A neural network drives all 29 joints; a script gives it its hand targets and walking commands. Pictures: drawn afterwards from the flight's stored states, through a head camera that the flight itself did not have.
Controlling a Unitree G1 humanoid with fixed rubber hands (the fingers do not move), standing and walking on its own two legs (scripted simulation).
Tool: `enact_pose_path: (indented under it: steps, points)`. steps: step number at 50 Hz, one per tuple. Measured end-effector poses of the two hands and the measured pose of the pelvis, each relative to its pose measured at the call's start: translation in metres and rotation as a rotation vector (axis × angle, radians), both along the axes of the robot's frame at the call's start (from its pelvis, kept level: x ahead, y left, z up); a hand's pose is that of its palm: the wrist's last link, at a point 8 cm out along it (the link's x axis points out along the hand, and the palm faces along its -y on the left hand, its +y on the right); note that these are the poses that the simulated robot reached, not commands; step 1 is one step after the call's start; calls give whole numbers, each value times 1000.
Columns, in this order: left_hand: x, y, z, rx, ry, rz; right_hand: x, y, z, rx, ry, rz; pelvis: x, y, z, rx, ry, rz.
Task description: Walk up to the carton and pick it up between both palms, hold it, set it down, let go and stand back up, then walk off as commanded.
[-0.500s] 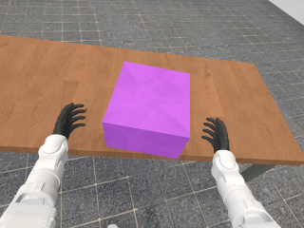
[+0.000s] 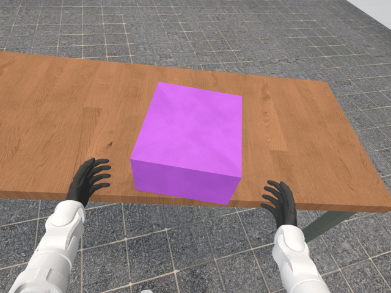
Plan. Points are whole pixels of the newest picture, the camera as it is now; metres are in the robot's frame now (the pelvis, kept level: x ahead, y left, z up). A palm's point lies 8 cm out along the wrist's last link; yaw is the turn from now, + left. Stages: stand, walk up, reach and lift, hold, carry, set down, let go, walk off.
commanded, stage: set down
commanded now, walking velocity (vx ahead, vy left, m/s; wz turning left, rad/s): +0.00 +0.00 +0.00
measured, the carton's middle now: (191, 140) +0.50 -0.01 -0.05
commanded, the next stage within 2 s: none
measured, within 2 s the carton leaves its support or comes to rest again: neither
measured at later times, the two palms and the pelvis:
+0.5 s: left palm (71, 224) +0.27 +0.25 -0.04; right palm (282, 232) +0.23 -0.19 -0.02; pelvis +0.00 +0.00 +0.00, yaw +0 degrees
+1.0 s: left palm (72, 243) +0.23 +0.24 -0.05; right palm (286, 246) +0.21 -0.20 -0.05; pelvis +0.02 -0.02 +0.01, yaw +1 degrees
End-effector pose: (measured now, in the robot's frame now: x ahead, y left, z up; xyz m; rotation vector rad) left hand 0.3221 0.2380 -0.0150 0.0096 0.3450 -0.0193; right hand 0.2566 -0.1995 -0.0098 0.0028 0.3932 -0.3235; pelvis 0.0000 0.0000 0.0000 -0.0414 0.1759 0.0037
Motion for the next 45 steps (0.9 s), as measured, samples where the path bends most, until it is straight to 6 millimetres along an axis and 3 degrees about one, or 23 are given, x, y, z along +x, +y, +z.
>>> enact_pose_path:
  steps: [7, 18, 34, 45]
  points:
    - [-7, 2, -3, -1, 2, 5, 2, 5, 5, 0, -37, 15, 1, 0, 0, 2, -4, -1]
    - [-44, 7, -22, -1, 61, 9, -20, 8, -9, 20, 7, 7, 2, -1, 2, 5, -25, 0]
    - [-58, 12, -21, 12, 69, 19, -24, 11, -14, 42, 30, 20, 6, 0, 3, 16, -65, 11]
    - [-81, 7, -28, 46, 180, 44, -34, 2, -28, 83, 83, 38, 12, -11, 6, 32, -103, 13]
